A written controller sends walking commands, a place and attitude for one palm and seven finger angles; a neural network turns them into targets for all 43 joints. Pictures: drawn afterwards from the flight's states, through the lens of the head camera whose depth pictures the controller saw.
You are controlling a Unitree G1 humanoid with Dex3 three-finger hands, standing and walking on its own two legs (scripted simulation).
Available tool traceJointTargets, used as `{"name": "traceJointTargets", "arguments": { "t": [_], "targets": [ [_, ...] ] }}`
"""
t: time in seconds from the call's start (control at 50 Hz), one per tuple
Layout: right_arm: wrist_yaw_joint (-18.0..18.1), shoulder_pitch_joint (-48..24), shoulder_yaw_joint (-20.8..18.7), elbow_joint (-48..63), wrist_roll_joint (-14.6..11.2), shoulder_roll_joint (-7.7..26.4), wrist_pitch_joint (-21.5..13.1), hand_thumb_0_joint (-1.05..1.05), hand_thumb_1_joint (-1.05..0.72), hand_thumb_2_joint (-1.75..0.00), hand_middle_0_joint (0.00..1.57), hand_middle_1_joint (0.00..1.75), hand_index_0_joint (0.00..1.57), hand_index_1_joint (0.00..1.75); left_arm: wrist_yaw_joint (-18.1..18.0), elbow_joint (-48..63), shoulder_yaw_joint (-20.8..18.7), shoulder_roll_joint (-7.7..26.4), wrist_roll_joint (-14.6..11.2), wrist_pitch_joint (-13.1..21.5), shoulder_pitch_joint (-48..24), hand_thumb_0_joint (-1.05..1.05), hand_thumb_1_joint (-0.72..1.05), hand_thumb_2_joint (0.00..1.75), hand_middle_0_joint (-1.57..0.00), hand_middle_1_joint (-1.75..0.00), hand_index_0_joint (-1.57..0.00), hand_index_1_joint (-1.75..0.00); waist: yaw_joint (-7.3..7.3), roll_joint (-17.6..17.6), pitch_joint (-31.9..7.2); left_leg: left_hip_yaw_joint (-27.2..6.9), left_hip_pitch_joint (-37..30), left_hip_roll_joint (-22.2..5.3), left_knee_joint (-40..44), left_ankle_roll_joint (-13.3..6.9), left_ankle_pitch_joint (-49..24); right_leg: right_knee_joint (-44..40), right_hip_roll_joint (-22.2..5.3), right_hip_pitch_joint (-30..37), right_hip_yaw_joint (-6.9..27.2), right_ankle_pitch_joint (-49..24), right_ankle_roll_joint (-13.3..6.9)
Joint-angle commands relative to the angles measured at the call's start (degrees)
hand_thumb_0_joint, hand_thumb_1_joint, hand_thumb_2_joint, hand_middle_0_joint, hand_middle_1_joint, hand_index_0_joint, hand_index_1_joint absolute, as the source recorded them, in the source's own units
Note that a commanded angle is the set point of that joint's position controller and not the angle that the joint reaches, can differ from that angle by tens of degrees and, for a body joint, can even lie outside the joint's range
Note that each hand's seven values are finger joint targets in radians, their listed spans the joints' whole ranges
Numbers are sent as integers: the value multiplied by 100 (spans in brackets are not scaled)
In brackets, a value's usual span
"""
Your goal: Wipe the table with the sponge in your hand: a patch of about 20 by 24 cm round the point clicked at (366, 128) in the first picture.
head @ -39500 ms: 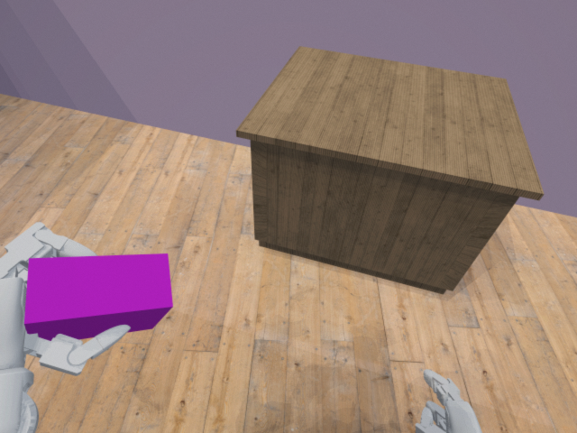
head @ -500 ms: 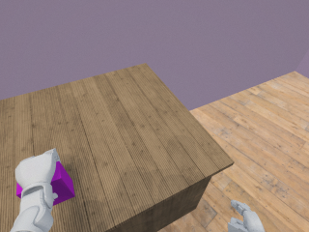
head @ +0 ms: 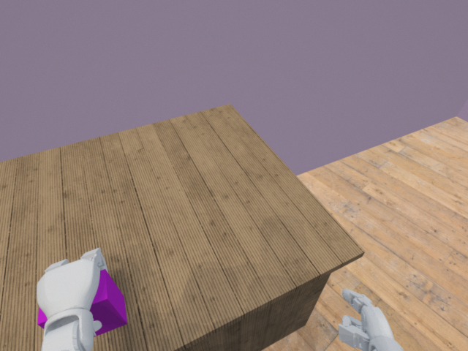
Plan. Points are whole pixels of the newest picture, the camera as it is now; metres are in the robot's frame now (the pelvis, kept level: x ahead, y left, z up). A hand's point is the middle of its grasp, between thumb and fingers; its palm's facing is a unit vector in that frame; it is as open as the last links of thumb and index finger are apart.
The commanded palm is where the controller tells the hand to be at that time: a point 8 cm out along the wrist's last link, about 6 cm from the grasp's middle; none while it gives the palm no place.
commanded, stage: wipe back along the first lane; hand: left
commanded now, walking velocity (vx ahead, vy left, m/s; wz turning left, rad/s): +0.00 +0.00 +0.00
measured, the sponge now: (90, 312) +0.19 +0.30 -0.07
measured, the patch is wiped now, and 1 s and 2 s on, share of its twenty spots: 1.00 1.00 1.00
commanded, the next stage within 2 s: lift the sponge slowly off the table in 1.10 s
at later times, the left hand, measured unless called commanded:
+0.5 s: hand (90, 313) +0.17 +0.28 -0.02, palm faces -0.02 -0.10 -1.00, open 10.1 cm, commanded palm +0.12 +0.26 +0.01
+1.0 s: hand (90, 316) +0.17 +0.27 -0.02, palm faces -0.03 -0.11 -0.99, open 10.1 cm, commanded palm +0.12 +0.26 +0.02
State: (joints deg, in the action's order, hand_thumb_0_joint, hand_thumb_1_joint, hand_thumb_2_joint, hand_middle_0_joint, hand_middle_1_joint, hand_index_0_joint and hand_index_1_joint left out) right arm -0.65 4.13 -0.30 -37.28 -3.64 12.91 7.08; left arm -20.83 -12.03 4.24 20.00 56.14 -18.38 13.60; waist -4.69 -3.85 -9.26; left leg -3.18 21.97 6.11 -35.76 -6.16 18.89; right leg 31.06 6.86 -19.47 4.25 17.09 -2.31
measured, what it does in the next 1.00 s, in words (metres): stands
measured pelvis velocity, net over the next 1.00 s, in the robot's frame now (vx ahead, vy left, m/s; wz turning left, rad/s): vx -0.01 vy -0.02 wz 0.00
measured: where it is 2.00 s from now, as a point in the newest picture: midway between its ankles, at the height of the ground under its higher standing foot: outside the picture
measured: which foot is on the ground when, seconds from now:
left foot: down 0.00-1.00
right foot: down 0.00-1.00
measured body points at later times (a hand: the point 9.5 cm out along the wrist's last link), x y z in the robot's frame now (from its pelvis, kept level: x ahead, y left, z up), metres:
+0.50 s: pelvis -0.01 -0.01 +0.00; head -0.03 -0.02 +0.45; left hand +0.17 +0.28 +0.04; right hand +0.23 -0.20 -0.08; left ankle -0.02 +0.04 -0.73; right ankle -0.02 -0.11 -0.73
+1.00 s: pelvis -0.01 -0.02 +0.00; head -0.04 -0.04 +0.45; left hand +0.17 +0.27 +0.04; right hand +0.21 -0.24 -0.08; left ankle -0.02 +0.04 -0.73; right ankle -0.02 -0.11 -0.73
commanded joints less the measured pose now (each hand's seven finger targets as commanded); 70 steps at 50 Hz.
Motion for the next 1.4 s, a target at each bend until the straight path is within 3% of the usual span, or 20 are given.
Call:
{"name": "traceJointTargets", "arguments": {
  "t": [0.0, 0.08, 0.16, 0.28, 0.34, 0.4, 0.46, 0.54, 0.58, 0.62, 0.84, 0.88, 0.96, 0.98, 1.04, 1.08, 1.14, 1.2, 1.26, 1.38],
  "targets": [
    [-7, -1119, -240, 1012, -10, 696, -281, 0, -90, -90, 20, 30, 20, 30, 198, 535, 71, 156, -272, -136, 470, 0, 10, 130, -120, -160, -120, -160, -118, 430, -352, -780, -522, -607, 531, 532, -1903, -187, -182, 120, 121, -1303, -398],
    [-53, -1241, -224, 1055, -23, 688, -269, 0, -90, -90, 20, 30, 20, 30, 239, 842, 287, 0, -262, -231, 554, 0, 10, 130, -120, -160, -120, -160, -140, 324, -335, -904, -628, -666, 545, 573, -2002, -141, -173, 44, 141, -1262, -411],
    [-118, -1230, -185, 1091, -33, 639, -263, 0, -90, -90, 20, 30, 20, 30, 236, 920, 429, -84, -225, -249, 1008, 0, 10, 130, -120, -160, -120, -160, -135, 502, -275, -831, -553, -627, 506, 552, -1972, -129, -164, 97, 138, -1327, -408],
    [-89, -1258, -187, 1039, -9, 673, -223, 0, -90, -90, 20, 30, 20, 30, 144, 1051, 240, 135, -138, -284, 627, 0, 10, 130, -120, -160, -120, -160, -145, 286, -167, -944, -518, -672, 536, 598, -1730, -53, -134, -56, 230, -1125, -430],
    [-69, -1246, -163, 1043, -20, 639, -226, 0, -90, -90, 20, 30, 20, 30, 118, 799, 370, -30, -90, -346, 598, 0, 10, 130, -120, -160, -120, -160, -124, 444, -110, -859, -422, -603, 527, 573, -1522, -97, -129, -93, 175, -948, -427],
    [-45, -1221, -178, 1059, -15, 640, -225, 0, -90, -90, 20, 30, 20, 30, 127, 868, 287, 50, -105, -335, 607, 0, 10, 130, -120, -160, -120, -160, -157, 325, -223, -831, -454, -586, 492, 561, -1602, -65, -136, -10, 214, -1055, -441],
    [-31, -1212, -145, 1030, -26, 642, -235, 0, -90, -90, 20, 30, 20, 30, 148, 679, 210, 108, -130, -321, 750, 0, 10, 130, -120, -160, -120, -160, -149, 565, -275, -708, -346, -506, 450, 485, -1564, -140, -166, 175, 265, -1320, -427],
    [-2, -1198, -149, 1037, -15, 637, -243, 0, -90, -90, 20, 30, 20, 30, 169, 650, 186, 132, -150, -280, 697, 0, 10, 130, -120, -160, -120, -160, -123, 540, -255, -646, -281, -460, 433, 414, -1459, -194, -188, 238, 312, -1389, -420],
    [13, -1190, -154, 1008, -10, 674, -252, 0, -90, -90, 20, 30, 20, 30, 173, 711, -95, 385, -205, -226, 834, 0, 10, 130, -120, -160, -120, -160, -179, 456, -343, -634, -293, -446, 435, 404, -1527, -201, -209, 405, 414, -1648, -435],
    [20, -1182, -130, 1014, -12, 649, -240, 0, -90, -90, 20, 30, 20, 30, 187, 616, 68, 272, -187, -219, 694, 0, 10, 130, -120, -160, -120, -160, -90, 473, -162, -590, -207, -413, 424, 357, -1373, -260, -217, 316, 376, -1529, -403],
    [86, -1158, -164, 979, 3, 666, -272, 0, -90, -90, 20, 30, 20, 30, 184, 356, -182, 449, -165, -109, 602, 0, 10, 130, -120, -160, -120, -160, -104, 506, 33, -545, -93, -354, 469, 283, -1055, -452, -248, 314, 492, -1246, -394],
    [99, -1190, -178, 986, 16, 683, -286, 0, -90, -90, 20, 30, 20, 30, 202, 503, -240, 491, -191, -54, 535, 0, 10, 130, -120, -160, -120, -160, -138, 360, -132, -561, -176, -359, 491, 277, -1114, -444, -260, 392, 538, -1357, -416],
    [137, -1146, -173, 944, 13, 691, -283, 0, -90, -90, 20, 30, 20, 30, 188, 201, -208, 487, -148, -49, 355, 0, 10, 130, -120, -160, -120, -160, -85, 577, -23, -525, -75, -335, 488, 257, -914, -536, -269, 309, 545, -1092, -377],
    [147, -1168, -192, 927, 19, 723, -288, 0, -90, -90, 20, 30, 20, 30, 191, 289, -349, 619, -139, -26, 191, 0, 10, 130, -120, -160, -120, -160, -115, 369, -45, -561, -113, -343, 507, 267, -947, -521, -255, 304, 619, -1102, -419],
    [146, -1140, -184, 941, 17, 678, -302, 0, -90, -90, 20, 30, 20, 30, 180, 135, -160, 404, -122, 2, 344, 0, 10, 130, -120, -160, -120, -160, -90, 600, -92, -518, -94, -336, 462, 263, -978, -491, -261, 294, 522, -1173, -380],
    [147, -1154, -202, 926, 21, 714, -310, 0, -90, -90, 20, 30, 20, 30, 184, 213, -324, 549, -122, 39, 251, 0, 10, 130, -120, -160, -120, -160, -120, 463, -155, -558, -110, -341, 477, 273, -1057, -465, -252, 329, 587, -1275, -420],
    [151, -1153, -193, 946, 21, 685, -308, 0, -90, -90, 20, 30, 20, 30, 175, 91, -70, 328, -73, 12, 202, 0, 10, 130, -120, -160, -120, -160, -57, 597, -13, -514, -68, -335, 449, 257, -947, -498, -252, 181, 515, -1086, -380],
    [164, -1134, -204, 952, 22, 687, -304, 0, -90, -90, 20, 30, 20, 30, 159, 200, -171, 427, -91, 13, 198, 0, 10, 130, -120, -160, -120, -160, -97, 485, -152, -519, -120, -341, 455, 254, -1008, -451, -248, 256, 523, -1126, -390],
    [176, -1153, -201, 944, 19, 689, -313, 0, -90, -90, 20, 30, 20, 30, 144, 302, -311, 576, -105, 11, 189, 0, 10, 130, -120, -160, -120, -160, -112, 657, -353, -507, -166, -322, 409, 246, -1130, -435, -279, 429, 568, -1420, -373],
    [179, -1310, -205, 1000, 30, 683, -329, 0, -90, -90, 20, 30, 20, 30, 173, 961, -231, 586, -131, -47, -90, 0, 10, 130, -120, -160, -120, -160, -136, 168, -353, -608, -467, -369, 504, 257, -1351, -453, -255, 409, 550, -1409, -422]
  ]
}}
